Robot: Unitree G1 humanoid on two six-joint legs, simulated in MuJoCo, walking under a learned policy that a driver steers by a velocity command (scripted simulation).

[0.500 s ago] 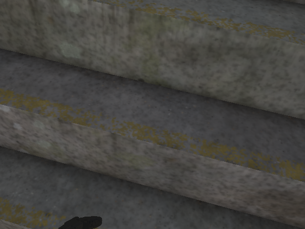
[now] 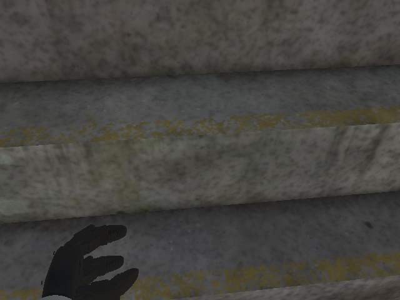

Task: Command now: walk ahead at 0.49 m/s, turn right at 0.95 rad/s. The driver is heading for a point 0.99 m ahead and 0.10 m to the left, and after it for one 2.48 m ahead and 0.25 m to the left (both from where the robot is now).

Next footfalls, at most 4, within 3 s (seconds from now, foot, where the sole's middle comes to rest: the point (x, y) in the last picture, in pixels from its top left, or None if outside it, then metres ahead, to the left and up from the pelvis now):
0.24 right None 0.19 -0.22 -0.52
0.66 left None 0.08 0.00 -0.55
0.90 right None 0.22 -0.12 -0.52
1.30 left None -0.01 0.21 -0.76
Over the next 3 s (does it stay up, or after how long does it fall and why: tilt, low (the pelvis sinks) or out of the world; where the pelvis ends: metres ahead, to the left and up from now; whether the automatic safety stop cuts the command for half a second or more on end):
stays up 0.07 0.13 0.12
